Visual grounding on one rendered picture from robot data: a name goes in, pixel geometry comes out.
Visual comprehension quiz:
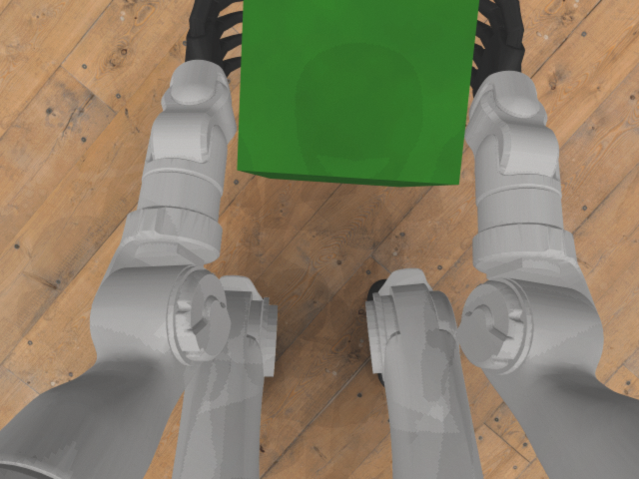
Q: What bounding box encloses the carton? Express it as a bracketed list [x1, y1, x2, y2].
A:
[237, 0, 479, 187]

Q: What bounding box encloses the left robot hand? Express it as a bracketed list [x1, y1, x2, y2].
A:
[185, 0, 244, 78]

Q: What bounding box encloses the robot thigh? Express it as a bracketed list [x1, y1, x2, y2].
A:
[365, 283, 483, 479]
[172, 290, 278, 479]

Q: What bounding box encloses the right robot upper arm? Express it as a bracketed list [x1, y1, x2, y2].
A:
[457, 277, 639, 479]

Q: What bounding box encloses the robot left thigh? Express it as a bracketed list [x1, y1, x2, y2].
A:
[172, 290, 278, 479]

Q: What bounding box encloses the left robot upper arm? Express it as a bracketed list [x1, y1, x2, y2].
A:
[0, 264, 231, 479]

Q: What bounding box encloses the right robot hand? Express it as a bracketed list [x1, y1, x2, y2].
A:
[470, 0, 525, 99]

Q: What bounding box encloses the robot right thigh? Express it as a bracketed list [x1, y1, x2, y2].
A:
[365, 283, 483, 479]

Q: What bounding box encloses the robot right forearm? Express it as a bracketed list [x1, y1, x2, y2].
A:
[464, 71, 604, 343]

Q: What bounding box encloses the robot left forearm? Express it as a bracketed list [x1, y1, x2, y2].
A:
[90, 60, 237, 340]

